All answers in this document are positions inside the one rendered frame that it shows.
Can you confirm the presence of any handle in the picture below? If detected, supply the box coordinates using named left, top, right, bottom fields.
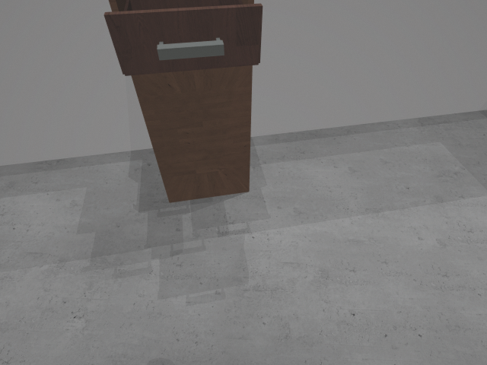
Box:
left=157, top=37, right=224, bottom=61

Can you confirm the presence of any drawer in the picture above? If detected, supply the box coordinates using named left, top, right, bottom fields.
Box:
left=104, top=0, right=263, bottom=76

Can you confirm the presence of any cabinet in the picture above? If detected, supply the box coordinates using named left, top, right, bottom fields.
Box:
left=109, top=0, right=254, bottom=203

